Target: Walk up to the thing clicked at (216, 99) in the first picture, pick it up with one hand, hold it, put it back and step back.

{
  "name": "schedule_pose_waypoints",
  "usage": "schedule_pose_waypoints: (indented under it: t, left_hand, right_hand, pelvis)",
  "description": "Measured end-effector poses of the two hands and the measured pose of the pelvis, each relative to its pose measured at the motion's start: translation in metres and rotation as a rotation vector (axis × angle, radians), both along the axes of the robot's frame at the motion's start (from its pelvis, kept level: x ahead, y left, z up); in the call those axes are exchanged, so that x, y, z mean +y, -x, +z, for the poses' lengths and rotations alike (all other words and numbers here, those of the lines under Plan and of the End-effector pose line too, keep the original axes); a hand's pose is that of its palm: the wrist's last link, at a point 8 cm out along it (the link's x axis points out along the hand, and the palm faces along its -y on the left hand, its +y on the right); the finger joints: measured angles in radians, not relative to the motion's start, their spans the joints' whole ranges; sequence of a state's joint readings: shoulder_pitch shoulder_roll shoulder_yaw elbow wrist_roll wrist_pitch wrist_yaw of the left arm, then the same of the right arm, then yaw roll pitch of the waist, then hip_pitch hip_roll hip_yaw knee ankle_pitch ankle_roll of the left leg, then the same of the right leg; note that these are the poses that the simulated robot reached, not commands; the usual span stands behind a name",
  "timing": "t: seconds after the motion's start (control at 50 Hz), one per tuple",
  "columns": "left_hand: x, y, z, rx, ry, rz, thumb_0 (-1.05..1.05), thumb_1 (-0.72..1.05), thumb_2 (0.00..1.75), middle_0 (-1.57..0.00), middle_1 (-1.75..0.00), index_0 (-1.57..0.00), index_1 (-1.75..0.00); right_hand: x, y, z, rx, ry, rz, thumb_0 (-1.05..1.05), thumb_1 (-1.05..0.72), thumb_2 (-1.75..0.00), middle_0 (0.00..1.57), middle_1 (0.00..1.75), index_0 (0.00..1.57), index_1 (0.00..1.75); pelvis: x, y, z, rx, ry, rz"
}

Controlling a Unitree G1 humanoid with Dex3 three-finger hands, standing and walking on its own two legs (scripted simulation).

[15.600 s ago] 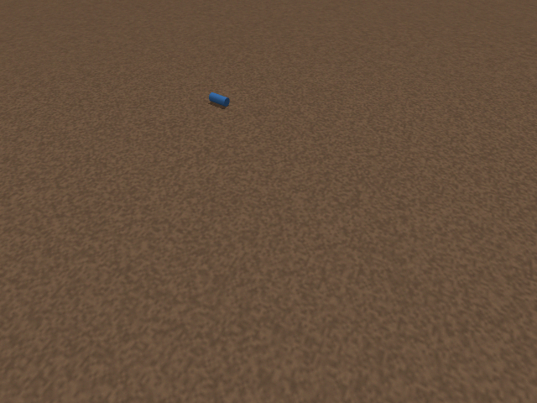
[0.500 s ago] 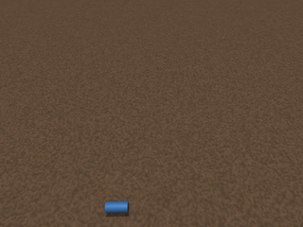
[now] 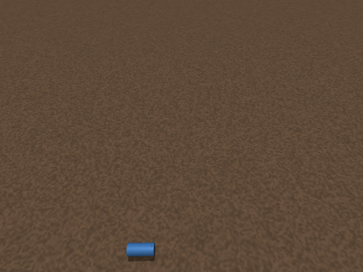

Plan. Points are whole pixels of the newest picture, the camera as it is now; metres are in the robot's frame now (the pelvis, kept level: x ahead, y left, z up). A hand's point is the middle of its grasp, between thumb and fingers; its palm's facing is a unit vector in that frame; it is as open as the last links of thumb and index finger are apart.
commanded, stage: stand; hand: left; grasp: from above
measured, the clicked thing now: (141, 249) +0.37 +0.24 -0.75
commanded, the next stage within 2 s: rise first in 0.24 s
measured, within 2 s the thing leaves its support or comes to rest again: neither
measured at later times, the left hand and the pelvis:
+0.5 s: hand out of the picture +0.12 +0.25 -0.16, palm faces +0.04 -0.94 -0.33, open 7.9 cm; pelvis -0.02 +0.00 -0.01, yaw +1 degrees
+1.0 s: hand out of the picture +0.11 +0.26 -0.23, palm faces -0.13 -0.88 -0.45, open 13.8 cm; pelvis -0.02 +0.00 -0.09, yaw -1 degrees
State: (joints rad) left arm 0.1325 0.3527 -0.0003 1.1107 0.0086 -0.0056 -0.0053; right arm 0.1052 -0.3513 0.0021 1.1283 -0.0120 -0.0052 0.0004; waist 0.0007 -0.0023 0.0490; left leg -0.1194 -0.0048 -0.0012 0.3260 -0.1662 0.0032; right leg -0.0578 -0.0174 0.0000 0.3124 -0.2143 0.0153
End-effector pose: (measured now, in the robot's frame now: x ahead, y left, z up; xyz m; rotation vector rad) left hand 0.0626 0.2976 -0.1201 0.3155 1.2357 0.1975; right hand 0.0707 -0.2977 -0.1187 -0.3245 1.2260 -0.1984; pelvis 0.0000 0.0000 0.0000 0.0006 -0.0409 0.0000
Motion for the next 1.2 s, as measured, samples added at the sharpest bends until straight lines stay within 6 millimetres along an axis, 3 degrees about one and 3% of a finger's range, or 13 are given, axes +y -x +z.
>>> schedule_pose_waypoints:
  t: [0.36,0.42,0.54,0.62,0.76,0.86,1.04,1.2]
  left_hand:
    - [0.0,0.006,-0.001,0.01,0.004,0.004,0.0,0.9,0.9,-0.21,-0.3,-0.2,-0.3]
    - [-0.003,-0.009,-0.001,-0.07,0.006,0.035,0.01,0.87,0.9,-0.21,-0.34,-0.2,-0.34]
    - [-0.002,-0.059,-0.013,-0.138,0.01,-0.002,0.0,0.63,0.92,-0.18,-0.59,-0.17,-0.59]
    - [-0.003,-0.075,-0.017,-0.153,-0.012,-0.052,0.0,0.38,0.94,-0.13,-0.78,-0.13,-0.77]
    - [0.0,-0.065,-0.036,-0.074,-0.051,-0.085,0.0,-0.1,0.97,-0.08,-0.98,-0.09,-0.97]
    - [0.005,-0.055,-0.056,-0.076,-0.078,-0.11,0.0,-0.32,0.98,-0.08,-1.03,-0.08,-1.03]
    - [0.006,-0.047,-0.077,-0.095,-0.119,-0.179,-0.01,-0.48,1.0,-0.08,-1.06,-0.07,-1.06]
    - [0.008,-0.045,-0.097,-0.092,-0.159,-0.237,-0.01,-0.53,0.98,-0.09,-1.06,-0.09,-1.06]
  right_hand:
    - [-0.001,0.006,0.001,0.009,0.002,-0.004,0.0,-0.91,-0.9,0.2,0.3,0.21,0.3]
    - [0.004,0.002,0.001,-0.063,0.0,-0.004,0.0,-0.92,-0.9,0.2,0.3,0.2,0.3]
    - [0.024,0.0,-0.01,-0.138,-0.036,0.0,0.0,-0.93,-0.91,0.2,0.3,0.2,0.3]
    - [0.034,0.002,-0.016,-0.17,-0.065,-0.023,0.0,-0.92,-0.9,0.2,0.3,0.2,0.3]
    - [0.039,-0.009,-0.026,-0.244,-0.079,-0.012,0.01,-0.91,-0.9,0.2,0.3,0.21,0.3]
    - [0.037,-0.025,-0.039,-0.298,-0.054,0.022,0.01,-0.9,-0.9,0.2,0.3,0.2,0.3]
    - [0.042,-0.055,-0.061,-0.376,-0.042,0.073,0.01,-0.91,-0.9,0.2,0.3,0.2,0.29]
    - [0.052,-0.07,-0.082,-0.425,-0.06,0.113,0.01,-0.92,-0.9,0.2,0.3,0.2,0.29]
  pelvis:
    - [0.0,0.002,0.0,0.0,-0.001,0.001]
    - [0.0,0.007,-0.004,0.038,0.002,0.01]
    - [-0.004,0.019,-0.019,0.133,0.007,0.007]
    - [-0.004,0.019,-0.027,0.162,0.008,-0.003]
    - [-0.001,0.018,-0.046,0.22,0.013,-0.008]
    - [0.0,0.021,-0.068,0.269,0.017,-0.009]
    - [0.0,0.024,-0.098,0.338,0.031,-0.005]
    - [0.002,0.029,-0.124,0.39,0.042,-0.002]
